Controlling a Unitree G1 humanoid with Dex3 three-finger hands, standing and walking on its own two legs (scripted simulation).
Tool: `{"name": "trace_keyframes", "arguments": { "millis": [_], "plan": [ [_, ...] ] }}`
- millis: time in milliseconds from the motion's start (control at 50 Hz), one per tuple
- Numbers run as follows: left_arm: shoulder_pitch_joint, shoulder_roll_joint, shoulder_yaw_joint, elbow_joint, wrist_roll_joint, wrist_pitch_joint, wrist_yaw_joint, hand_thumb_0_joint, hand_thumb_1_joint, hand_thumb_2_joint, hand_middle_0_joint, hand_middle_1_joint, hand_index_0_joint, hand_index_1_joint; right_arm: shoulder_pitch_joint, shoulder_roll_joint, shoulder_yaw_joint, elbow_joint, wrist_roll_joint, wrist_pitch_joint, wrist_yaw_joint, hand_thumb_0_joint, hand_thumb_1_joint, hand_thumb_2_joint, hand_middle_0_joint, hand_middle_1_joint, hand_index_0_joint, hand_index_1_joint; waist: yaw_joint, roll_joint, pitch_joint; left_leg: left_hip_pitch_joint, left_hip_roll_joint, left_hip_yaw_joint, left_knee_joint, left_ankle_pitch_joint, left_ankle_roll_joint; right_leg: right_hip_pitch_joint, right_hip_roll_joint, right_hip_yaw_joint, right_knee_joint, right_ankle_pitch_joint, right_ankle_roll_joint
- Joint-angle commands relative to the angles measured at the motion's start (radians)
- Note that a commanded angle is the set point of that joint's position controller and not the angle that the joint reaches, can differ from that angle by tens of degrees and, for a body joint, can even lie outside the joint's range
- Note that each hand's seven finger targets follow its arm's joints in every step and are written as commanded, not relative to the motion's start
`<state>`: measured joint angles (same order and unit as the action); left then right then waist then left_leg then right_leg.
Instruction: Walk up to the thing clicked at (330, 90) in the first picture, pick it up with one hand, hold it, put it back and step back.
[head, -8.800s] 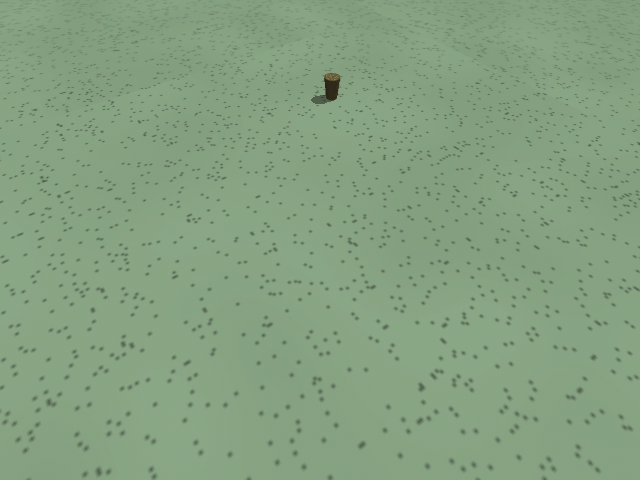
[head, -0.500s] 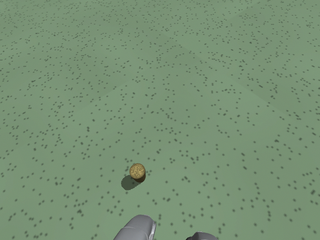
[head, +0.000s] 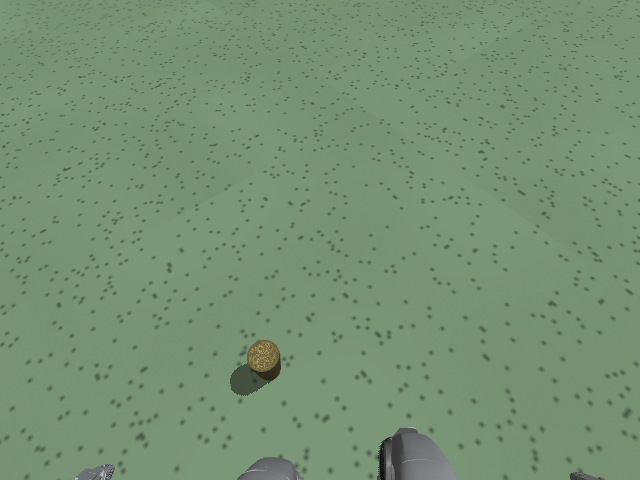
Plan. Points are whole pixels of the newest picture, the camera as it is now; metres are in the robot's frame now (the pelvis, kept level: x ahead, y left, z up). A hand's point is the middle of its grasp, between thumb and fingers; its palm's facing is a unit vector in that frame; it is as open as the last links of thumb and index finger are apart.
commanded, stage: walk up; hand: left
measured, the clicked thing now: (266, 363) +0.47 +0.21 -0.67
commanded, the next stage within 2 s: none
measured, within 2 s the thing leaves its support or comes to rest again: neither
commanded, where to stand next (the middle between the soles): +0.07 +0.02 m, yaw -5 degrees
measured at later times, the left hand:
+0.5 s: hand out of the picture +0.00 +0.38 -0.13, palm faces +0.03 -0.90 -0.44, open 7.3 cm
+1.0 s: hand (127, 478) +0.13 +0.26 -0.09, palm faces -0.10 -0.90 -0.42, open 7.3 cm
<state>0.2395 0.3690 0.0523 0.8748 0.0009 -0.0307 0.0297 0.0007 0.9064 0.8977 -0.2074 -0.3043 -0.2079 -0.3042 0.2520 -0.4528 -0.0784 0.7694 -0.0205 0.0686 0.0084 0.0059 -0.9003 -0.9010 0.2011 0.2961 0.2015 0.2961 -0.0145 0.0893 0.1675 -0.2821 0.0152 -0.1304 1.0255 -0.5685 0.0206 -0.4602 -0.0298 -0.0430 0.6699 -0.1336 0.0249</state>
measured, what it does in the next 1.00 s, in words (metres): steps on the spot: left foot, then right foot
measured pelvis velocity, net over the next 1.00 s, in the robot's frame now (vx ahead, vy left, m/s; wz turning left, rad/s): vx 0.02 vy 0.00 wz -0.08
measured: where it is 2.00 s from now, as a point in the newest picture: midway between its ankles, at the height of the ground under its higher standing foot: outside the picture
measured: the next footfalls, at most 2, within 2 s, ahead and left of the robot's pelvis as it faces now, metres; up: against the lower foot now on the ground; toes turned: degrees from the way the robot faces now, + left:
left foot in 0.26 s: -0.04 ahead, +0.19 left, +0.00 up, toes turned +2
right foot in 0.80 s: +0.11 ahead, -0.13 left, +0.00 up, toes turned -5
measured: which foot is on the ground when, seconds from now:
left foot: up 0.00-0.24, down 0.26-0.82, up 0.84-1.00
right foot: down 0.00-0.30, up 0.32-0.78, down 0.80-1.00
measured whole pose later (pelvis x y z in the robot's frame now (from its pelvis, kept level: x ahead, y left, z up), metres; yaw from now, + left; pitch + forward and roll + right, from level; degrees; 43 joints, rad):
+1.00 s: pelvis +0.02 +0.00 +0.02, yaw -5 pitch -5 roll -1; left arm 0.25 0.37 0.03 0.87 0.01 -0.07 -0.03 0.00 0.90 0.90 -0.21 -0.30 -0.21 -0.30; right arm 0.33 -0.44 -0.05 0.86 -0.01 0.00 0.03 0.01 -0.90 -0.90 0.20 0.30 0.20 0.30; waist -0.01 0.09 0.09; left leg -0.44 0.06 -0.02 1.09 -0.41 0.04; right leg -0.30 0.00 -0.01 0.62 -0.24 -0.02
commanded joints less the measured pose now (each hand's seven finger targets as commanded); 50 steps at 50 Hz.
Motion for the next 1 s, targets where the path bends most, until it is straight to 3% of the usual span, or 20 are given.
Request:
{"name": "trace_keyframes", "arguments": {
  "millis": [0,40,180,240,260,280,300,320,360,380,480,560,640,700,760,780,820,840,920,980],
  "plan": [
    [0.044,0.381,0.11,-0.086,0.007,-0.022,0.065,0.0,0.9,0.9,-0.2,-0.3,-0.2,-0.3,0.134,-0.181,-0.074,-0.056,-0.009,0.042,0.002,0.0,-0.9,-0.9,0.2,0.3,0.2,0.3,0.005,-0.193,-0.207,-0.195,0.008,-0.1,0.388,0.019,-0.006,0.161,-0.384,0.517,-0.32,-0.037,-0.25],
    [0.014,0.358,0.113,-0.094,0.01,-0.008,0.067,0.0,0.9,0.9,-0.2,-0.3,-0.2,-0.3,0.162,-0.194,-0.091,-0.048,-0.022,0.048,0.016,0.0,-0.9,-0.9,0.2,0.3,0.2,0.3,-0.01,-0.213,-0.241,-0.173,-0.009,-0.078,0.398,0.093,-0.006,0.104,-0.317,0.379,-0.325,-0.301,-0.194],
    [-0.056,0.391,0.127,-0.103,0.044,-0.003,0.074,0.0,0.9,0.9,-0.2,-0.3,-0.2,-0.3,0.131,-0.175,-0.089,-0.06,-0.034,0.047,0.061,0.0,-0.9,-0.9,0.2,0.3,0.2,0.3,0.006,-0.377,-0.238,-0.075,0.003,0.093,-0.006,-0.026,-0.004,0.014,-0.26,0.206,-0.266,-0.415,-0.165],
    [-0.113,0.356,0.106,-0.114,0.044,0.027,0.061,0.0,0.9,0.9,-0.2,-0.3,-0.2,-0.3,0.292,-0.184,-0.102,0.037,-0.017,0.035,0.063,0.0,-0.9,-0.9,0.2,0.3,0.2,0.3,-0.063,-0.315,-0.233,0.169,-0.02,0.156,-0.309,-0.005,0.013,-0.203,-0.203,0.145,-0.107,-0.575,-0.1],
    [-0.093,0.294,0.086,-0.116,0.041,0.039,0.059,0.0,0.9,0.9,-0.2,-0.3,-0.2,-0.3,0.29,-0.195,-0.102,0.053,-0.025,0.027,0.057,0.0,-0.9,-0.9,0.2,0.3,0.2,0.3,-0.072,-0.123,-0.168,0.149,-0.024,0.07,-0.393,-0.047,0.019,-0.33,-0.112,0.099,0.103,-0.645,-0.086],
    [-0.063,0.209,0.065,-0.115,0.027,0.044,0.058,0.0,0.9,0.9,-0.2,-0.3,-0.2,-0.3,0.224,-0.249,-0.096,0.021,-0.036,0.017,0.043,0.0,-0.9,-0.9,0.2,0.3,0.2,0.3,-0.057,0.194,-0.094,-0.031,0.165,-0.289,-0.657,-0.358,0.074,-0.418,0.071,-0.022,0.467,-0.536,-0.063],
    [-0.203,0.278,0.093,-0.135,0.029,0.03,0.072,0.0,0.9,0.9,-0.2,-0.3,-0.2,-0.3,0.094,-0.369,-0.108,-0.017,-0.02,0.009,0.031,0.0,-0.9,-0.9,0.2,0.3,0.2,0.3,-0.093,0.238,0.03,-0.336,0.362,-0.644,-0.88,-0.5,0.209,-0.368,0.081,0.163,0.556,-0.461,-0.038],
    [-0.249,0.321,0.1,-0.117,0.033,0.017,0.067,0.0,0.9,0.9,-0.2,-0.3,-0.2,-0.3,-0.05,-0.361,-0.096,-0.035,-0.024,-0.008,0.017,0.0,-0.9,-0.9,0.2,0.3,0.2,0.3,-0.045,0.116,0.118,-0.503,0.424,-0.706,-0.91,-0.512,0.265,-0.257,0.034,0.228,0.622,-0.41,-0.041],
    [-0.101,0.284,0.089,-0.02,-0.003,0.018,0.031,0.0,0.9,0.9,-0.2,-0.3,-0.2,-0.3,-0.147,-0.246,-0.06,-0.03,-0.038,-0.054,-0.011,0.0,-0.9,-0.9,0.2,0.3,0.2,0.3,0.047,-0.08,0.086,-0.377,0.228,-0.333,-0.728,-0.158,0.098,-0.229,0.069,0.288,0.648,-0.228,-0.046],
    [0.003,0.284,0.084,0.01,-0.003,0.031,0.017,0.0,0.9,0.9,-0.2,-0.3,-0.2,-0.3,-0.112,-0.246,-0.058,-0.008,-0.024,-0.074,-0.024,0.0,-0.9,-0.9,0.2,0.3,0.2,0.3,0.064,-0.087,0.022,-0.201,0.192,-0.272,-0.703,-0.118,0.035,-0.281,0.088,0.286,0.626,-0.179,-0.047],
    [-0.048,0.304,0.091,-0.037,0.032,0.019,-0.045,0.0,0.9,0.9,-0.2,-0.3,-0.2,-0.3,0.128,-0.267,-0.082,0.082,-0.009,-0.146,-0.026,0.0,-0.9,-0.9,0.2,0.3,0.2,0.3,-0.049,0.051,-0.099,0.353,0.274,-0.336,-0.712,-0.187,0.134,-0.451,0.04,0.253,0.461,-0.182,-0.013],
    [-0.107,0.296,0.079,-0.065,0.029,0.007,-0.069,0.0,0.9,0.9,-0.2,-0.3,-0.2,-0.3,0.188,-0.251,-0.072,0.093,-0.003,-0.167,-0.03,0.0,-0.9,-0.9,0.2,0.3,0.2,0.3,-0.084,0.06,-0.039,0.384,0.298,-0.252,-0.734,0.083,0.149,-0.416,0.029,0.251,0.332,-0.19,-0.005],
    [-0.098,0.25,0.056,-0.074,0.015,-0.017,-0.084,0.0,0.9,0.9,-0.2,-0.3,-0.2,-0.3,0.144,-0.242,-0.063,0.054,-0.004,-0.17,-0.013,0.0,-0.9,-0.9,0.2,0.3,0.2,0.3,-0.061,0.15,-0.05,0.283,0.29,-0.05,-0.697,0.411,0.204,-0.204,-0.009,0.112,0.145,-0.23,-0.019],
    [-0.031,0.236,0.05,-0.057,0.005,-0.026,-0.093,0.0,0.9,0.9,-0.2,-0.3,-0.2,-0.3,0.083,-0.246,-0.055,0.024,-0.01,-0.154,0.001,0.0,-0.9,-0.9,0.2,0.3,0.2,0.3,-0.015,0.213,-0.066,0.125,0.225,0.079,-0.645,0.451,0.164,0.061,0.006,0.013,-0.011,-0.226,-0.041],
    [0.144,0.234,0.064,0.042,0.001,-0.038,-0.057,0.0,0.9,0.9,-0.2,-0.3,-0.2,-0.3,0.087,-0.154,-0.018,0.02,0.003,-0.11,-0.002,0.0,-0.9,-0.9,0.2,0.3,0.2,0.3,0.062,0.016,-0.146,-0.011,0.112,0.206,-0.278,0.552,0.09,0.383,0.069,-0.03,-0.179,0.02,-0.034],
    [0.182,0.289,0.082,0.047,0.006,-0.043,-0.041,0.0,0.9,0.9,-0.2,-0.3,-0.2,-0.3,0.124,-0.102,0.002,0.011,0.017,-0.106,-0.007,0.0,-0.9,-0.9,0.2,0.3,0.2,0.3,0.082,-0.117,-0.202,-0.117,0.085,0.211,-0.126,0.408,0.057,0.493,0.016,0.077,-0.163,0.087,-0.057],
    [0.233,0.426,0.116,-0.014,0.014,-0.052,-0.04,0.0,0.9,0.9,-0.2,-0.3,-0.2,-0.3,0.148,-0.124,-0.003,-0.03,0.023,-0.106,0.002,0.0,-0.9,-0.9,0.2,0.3,0.2,0.3,0.095,-0.285,-0.254,-0.367,-0.021,0.098,0.157,-0.009,0.032,0.533,-0.352,0.754,-0.413,-0.525,-0.242],
    [0.152,0.438,0.112,-0.034,0.008,-0.05,-0.044,0.0,0.9,0.9,-0.2,-0.3,-0.2,-0.3,0.113,-0.213,-0.037,-0.013,0.01,-0.095,-0.005,0.0,-0.9,-0.9,0.2,0.3,0.2,0.3,0.079,-0.21,-0.171,-0.338,0.03,0.046,0.188,-0.04,0.029,0.387,-0.381,0.802,-0.451,-0.706,-0.302],
    [0.031,0.343,0.081,-0.053,-0.004,-0.054,-0.03,0.0,0.9,0.9,-0.2,-0.3,-0.2,-0.3,0.19,-0.199,-0.037,0.065,0.017,-0.089,0.006,0.0,-0.9,-0.9,0.2,0.3,0.2,0.3,0.004,-0.204,-0.039,-0.291,0.098,0.047,0.079,0.169,0.028,0.166,-0.218,0.438,-0.411,-0.514,-0.218],
    [0.013,0.313,0.066,-0.069,0.005,-0.062,-0.018,0.0,0.9,0.9,-0.2,-0.3,-0.2,-0.3,0.203,-0.162,-0.033,0.075,-0.003,-0.07,0.012,0.0,-0.9,-0.9,0.2,0.3,0.2,0.3,-0.003,-0.252,-0.038,-0.221,0.094,0.081,0.002,0.22,0.001,0.074,-0.193,0.315,-0.36,-0.207,-0.229]
  ]
}}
